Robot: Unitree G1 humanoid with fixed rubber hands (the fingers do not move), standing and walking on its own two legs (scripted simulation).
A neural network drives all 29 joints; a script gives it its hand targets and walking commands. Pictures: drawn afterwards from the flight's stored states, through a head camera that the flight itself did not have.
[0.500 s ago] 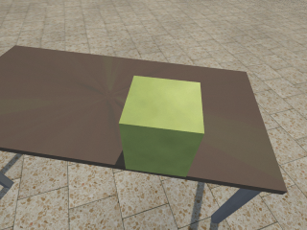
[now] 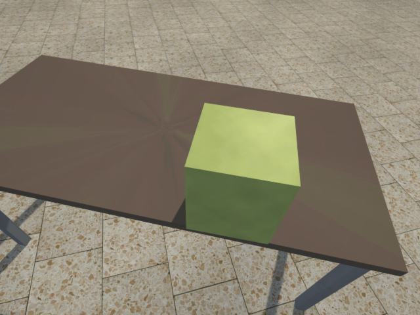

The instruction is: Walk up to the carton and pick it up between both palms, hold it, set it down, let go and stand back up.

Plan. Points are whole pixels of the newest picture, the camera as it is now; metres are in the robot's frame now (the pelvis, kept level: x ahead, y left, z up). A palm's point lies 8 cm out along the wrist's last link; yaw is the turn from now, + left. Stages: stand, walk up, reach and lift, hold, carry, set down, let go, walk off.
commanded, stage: walk up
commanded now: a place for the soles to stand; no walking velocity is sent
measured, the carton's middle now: (237, 175) +0.44 -0.06 -0.01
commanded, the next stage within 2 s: stand in 0.44 s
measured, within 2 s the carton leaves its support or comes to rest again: neither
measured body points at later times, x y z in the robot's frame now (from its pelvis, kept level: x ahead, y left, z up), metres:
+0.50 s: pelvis -0.01 +0.00 -0.01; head +0.00 +0.02 +0.44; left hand +0.03 +0.28 -0.15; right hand +0.06 -0.26 -0.14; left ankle +0.02 +0.14 -0.73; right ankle -0.02 -0.12 -0.73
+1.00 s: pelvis -0.02 +0.00 +0.00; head +0.00 +0.02 +0.45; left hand +0.00 +0.28 -0.15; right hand +0.04 -0.26 -0.14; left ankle +0.02 +0.14 -0.73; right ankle -0.02 -0.12 -0.73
